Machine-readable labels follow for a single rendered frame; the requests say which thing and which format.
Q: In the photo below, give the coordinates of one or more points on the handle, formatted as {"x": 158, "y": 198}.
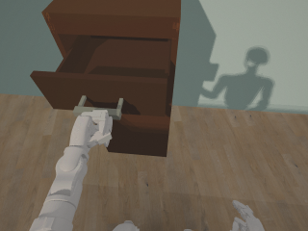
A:
{"x": 114, "y": 113}

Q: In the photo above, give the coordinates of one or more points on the robot left shin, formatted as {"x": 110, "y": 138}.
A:
{"x": 128, "y": 221}

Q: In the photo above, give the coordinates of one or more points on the drawer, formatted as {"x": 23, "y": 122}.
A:
{"x": 106, "y": 68}

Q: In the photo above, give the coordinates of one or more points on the right robot hand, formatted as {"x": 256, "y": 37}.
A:
{"x": 251, "y": 223}

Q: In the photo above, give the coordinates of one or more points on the cabinet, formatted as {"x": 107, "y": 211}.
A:
{"x": 153, "y": 19}

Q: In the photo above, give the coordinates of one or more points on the left robot forearm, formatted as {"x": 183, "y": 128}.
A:
{"x": 61, "y": 203}

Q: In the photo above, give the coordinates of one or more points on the left robot hand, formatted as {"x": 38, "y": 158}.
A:
{"x": 83, "y": 128}

